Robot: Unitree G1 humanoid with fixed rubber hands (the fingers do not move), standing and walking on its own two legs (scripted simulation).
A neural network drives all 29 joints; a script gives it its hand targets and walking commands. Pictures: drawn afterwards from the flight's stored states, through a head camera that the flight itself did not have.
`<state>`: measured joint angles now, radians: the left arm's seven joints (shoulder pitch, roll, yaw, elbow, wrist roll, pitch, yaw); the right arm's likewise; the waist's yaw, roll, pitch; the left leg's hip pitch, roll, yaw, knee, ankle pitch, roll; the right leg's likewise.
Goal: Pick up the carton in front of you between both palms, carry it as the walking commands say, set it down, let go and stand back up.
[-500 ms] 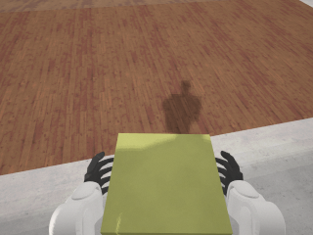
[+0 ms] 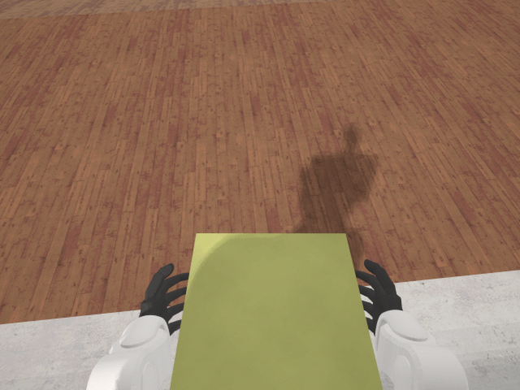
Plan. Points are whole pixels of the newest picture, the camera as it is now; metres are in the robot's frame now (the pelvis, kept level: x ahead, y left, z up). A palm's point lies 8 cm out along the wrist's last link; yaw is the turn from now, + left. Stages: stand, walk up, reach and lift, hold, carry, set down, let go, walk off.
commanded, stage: carry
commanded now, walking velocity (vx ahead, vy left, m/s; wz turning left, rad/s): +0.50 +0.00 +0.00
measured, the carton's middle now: (270, 339) +0.23 +0.01 +0.00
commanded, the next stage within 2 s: none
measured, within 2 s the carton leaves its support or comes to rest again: neither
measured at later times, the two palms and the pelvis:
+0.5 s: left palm (194, 128) +0.62 +0.17 +0.12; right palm (339, 131) +0.59 -0.13 +0.13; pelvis +0.34 +0.04 +0.00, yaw -4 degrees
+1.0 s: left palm (232, 65) +1.03 +0.13 +0.10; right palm (329, 64) +1.05 -0.18 +0.09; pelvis +0.67 -0.03 -0.01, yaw -2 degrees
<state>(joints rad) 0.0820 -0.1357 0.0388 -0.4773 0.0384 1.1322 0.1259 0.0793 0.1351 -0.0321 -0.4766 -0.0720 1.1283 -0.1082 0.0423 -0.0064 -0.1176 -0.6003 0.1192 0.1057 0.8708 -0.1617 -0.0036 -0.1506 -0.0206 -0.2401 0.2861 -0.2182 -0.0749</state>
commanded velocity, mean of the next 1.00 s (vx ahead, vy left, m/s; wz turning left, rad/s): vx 0.50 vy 0.00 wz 0.00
